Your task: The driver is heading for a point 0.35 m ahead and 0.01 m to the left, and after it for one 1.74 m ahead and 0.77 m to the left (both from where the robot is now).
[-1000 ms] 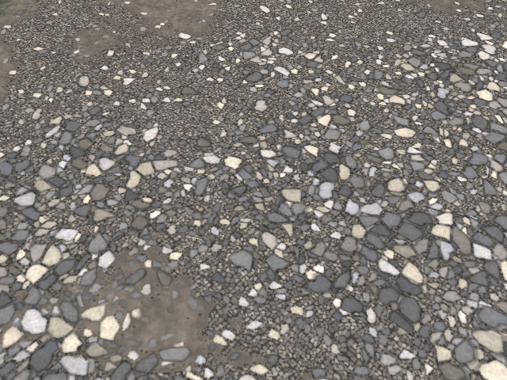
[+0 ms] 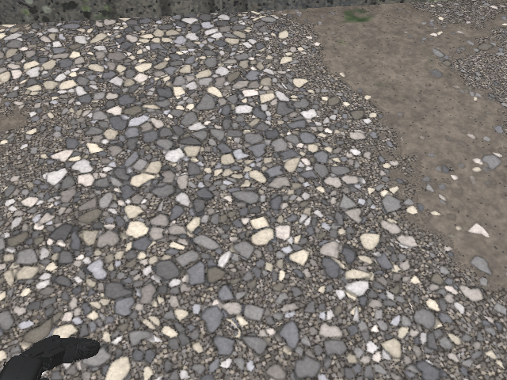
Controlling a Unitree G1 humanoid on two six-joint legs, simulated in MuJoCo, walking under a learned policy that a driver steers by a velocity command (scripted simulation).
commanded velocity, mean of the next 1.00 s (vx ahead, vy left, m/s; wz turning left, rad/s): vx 0.35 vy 0.00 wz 0.37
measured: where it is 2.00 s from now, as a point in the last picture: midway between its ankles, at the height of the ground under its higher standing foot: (244, 337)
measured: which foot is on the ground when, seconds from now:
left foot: down 0.00-0.18, up 0.20-0.60, down 0.62-1.00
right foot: up 0.00-0.16, down 0.18-0.62, up 0.64-1.00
